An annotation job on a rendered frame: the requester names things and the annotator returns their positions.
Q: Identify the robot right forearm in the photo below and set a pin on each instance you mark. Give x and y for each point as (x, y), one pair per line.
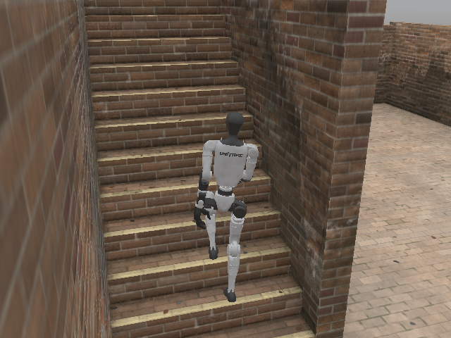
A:
(242, 180)

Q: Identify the robot right upper arm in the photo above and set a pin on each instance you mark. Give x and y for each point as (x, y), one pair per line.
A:
(253, 153)

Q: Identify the robot left upper arm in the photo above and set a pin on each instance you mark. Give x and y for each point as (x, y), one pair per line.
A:
(207, 156)

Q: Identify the left robot hand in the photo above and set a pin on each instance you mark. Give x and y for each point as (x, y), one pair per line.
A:
(197, 213)

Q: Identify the robot right foot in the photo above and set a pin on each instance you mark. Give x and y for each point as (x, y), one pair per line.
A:
(230, 296)

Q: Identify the robot left forearm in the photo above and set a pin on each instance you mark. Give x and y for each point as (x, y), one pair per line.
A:
(202, 191)

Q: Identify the robot left thigh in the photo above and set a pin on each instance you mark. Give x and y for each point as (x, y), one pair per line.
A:
(209, 203)

